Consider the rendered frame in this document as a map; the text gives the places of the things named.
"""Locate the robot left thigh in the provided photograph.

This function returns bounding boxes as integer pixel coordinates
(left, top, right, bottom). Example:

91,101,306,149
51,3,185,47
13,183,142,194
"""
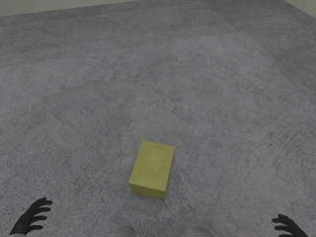
110,226,139,237

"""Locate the robot thigh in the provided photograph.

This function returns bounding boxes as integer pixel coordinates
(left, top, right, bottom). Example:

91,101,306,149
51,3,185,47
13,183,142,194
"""
110,226,139,237
182,226,214,237

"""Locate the carton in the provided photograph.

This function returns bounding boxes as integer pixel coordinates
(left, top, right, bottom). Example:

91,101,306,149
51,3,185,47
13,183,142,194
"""
128,140,175,200

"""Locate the robot right thigh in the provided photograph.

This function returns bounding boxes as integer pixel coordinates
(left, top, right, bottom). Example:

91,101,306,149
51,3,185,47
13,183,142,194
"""
182,226,214,237

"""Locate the right robot hand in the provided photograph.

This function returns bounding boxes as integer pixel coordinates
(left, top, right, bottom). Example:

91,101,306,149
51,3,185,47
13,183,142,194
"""
272,214,308,237

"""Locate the left robot hand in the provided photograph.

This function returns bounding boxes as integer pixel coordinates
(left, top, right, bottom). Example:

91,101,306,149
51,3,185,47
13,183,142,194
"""
9,197,52,236

